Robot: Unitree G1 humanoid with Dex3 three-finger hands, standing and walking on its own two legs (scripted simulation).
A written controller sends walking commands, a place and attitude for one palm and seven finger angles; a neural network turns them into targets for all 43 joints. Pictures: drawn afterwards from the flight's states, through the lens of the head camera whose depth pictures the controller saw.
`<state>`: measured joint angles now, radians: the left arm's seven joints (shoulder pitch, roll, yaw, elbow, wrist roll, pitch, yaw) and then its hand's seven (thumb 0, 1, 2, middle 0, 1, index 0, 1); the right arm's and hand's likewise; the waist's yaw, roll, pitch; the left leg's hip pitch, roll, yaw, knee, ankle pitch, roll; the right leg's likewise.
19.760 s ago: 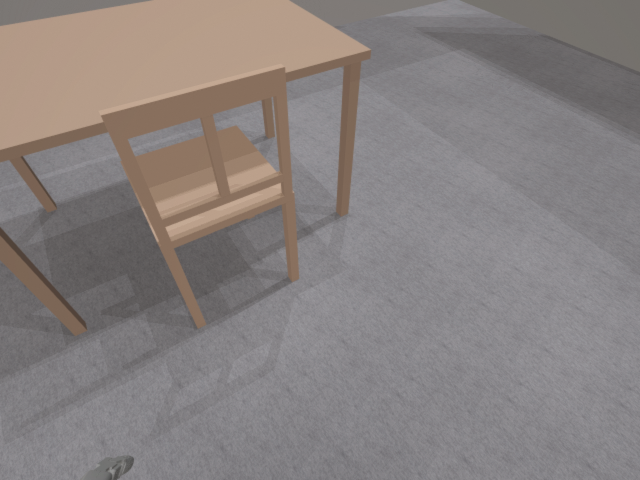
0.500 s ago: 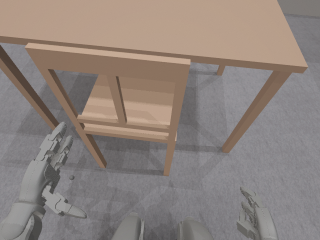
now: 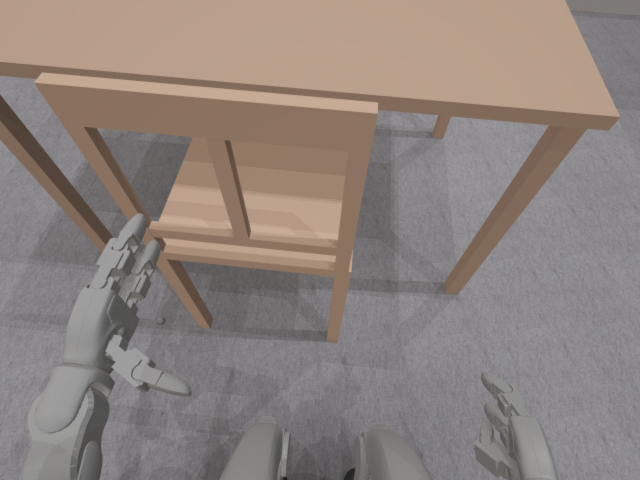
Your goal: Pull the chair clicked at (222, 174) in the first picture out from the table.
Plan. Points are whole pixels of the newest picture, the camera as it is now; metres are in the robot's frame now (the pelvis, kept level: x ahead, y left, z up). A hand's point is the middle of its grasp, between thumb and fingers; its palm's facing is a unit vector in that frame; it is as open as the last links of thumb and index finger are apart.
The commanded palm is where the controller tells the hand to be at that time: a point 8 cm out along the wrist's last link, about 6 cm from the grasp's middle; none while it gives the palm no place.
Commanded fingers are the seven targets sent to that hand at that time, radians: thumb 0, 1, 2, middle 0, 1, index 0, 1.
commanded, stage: aim the fingers beside a spindle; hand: left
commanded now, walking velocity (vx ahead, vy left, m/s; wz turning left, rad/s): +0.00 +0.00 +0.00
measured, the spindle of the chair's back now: (231, 192) +0.52 +0.17 -0.01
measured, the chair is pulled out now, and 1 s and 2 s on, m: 0.00 0.00 0.00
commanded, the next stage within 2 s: none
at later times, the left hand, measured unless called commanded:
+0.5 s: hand (185, 295) +0.32 +0.18 +0.03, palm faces -0.06 -1.00 -0.03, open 16.9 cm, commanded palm +0.31 +0.23 +0.03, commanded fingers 0.00 -0.50 0.30 -0.06 -0.08 -0.06 -0.08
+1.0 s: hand (213, 260) +0.38 +0.16 +0.01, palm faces -0.04 -1.00 -0.04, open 16.9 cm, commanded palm +0.36 +0.21 +0.01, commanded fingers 0.00 -0.50 0.30 -0.06 -0.08 -0.06 -0.08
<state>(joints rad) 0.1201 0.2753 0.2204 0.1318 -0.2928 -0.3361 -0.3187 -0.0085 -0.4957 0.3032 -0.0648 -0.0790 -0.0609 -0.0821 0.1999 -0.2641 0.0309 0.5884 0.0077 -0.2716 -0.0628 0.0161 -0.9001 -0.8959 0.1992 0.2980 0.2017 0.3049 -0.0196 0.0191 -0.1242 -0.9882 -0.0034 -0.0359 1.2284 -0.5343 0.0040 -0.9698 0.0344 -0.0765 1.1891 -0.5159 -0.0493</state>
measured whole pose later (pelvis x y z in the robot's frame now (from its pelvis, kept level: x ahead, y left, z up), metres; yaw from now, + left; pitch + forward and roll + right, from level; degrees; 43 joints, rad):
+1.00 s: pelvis +0.00 +0.00 -0.02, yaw +0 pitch +22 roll -1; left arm -0.32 0.25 0.20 0.54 -0.17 -0.40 -0.18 -0.01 -0.50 0.30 -0.07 -0.08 -0.06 -0.08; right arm 0.21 -0.26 0.02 0.63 -0.02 -0.17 -0.03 0.01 -0.90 -0.90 0.20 0.30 0.20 0.30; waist -0.06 0.02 -0.15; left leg -1.14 -0.01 -0.01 1.30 -0.55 0.01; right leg -1.14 0.03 -0.06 1.28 -0.53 -0.04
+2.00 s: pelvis +0.00 +0.01 -0.02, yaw -1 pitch +22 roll -1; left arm -0.31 0.21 0.16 0.59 -0.16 -0.43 -0.19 -0.01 -0.50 0.30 -0.06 -0.08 -0.06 -0.08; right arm 0.21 -0.25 0.02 0.63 -0.01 -0.13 -0.02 0.01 -0.90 -0.90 0.20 0.30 0.20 0.30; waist -0.05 0.02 -0.16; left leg -1.15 -0.01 -0.01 1.31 -0.55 0.02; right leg -1.14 0.02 -0.05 1.28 -0.53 -0.04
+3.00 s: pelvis -0.01 +0.01 -0.02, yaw -1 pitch +22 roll -1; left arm -0.30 0.23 0.20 0.57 -0.15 -0.44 -0.17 -0.01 -0.49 0.30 -0.07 -0.08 -0.06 -0.08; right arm 0.20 -0.25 0.02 0.61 -0.01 -0.13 -0.02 0.01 -0.90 -0.90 0.20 0.30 0.20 0.30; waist -0.06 0.01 -0.16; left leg -1.15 -0.01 -0.01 1.31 -0.55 0.02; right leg -1.15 0.03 -0.05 1.29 -0.53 -0.04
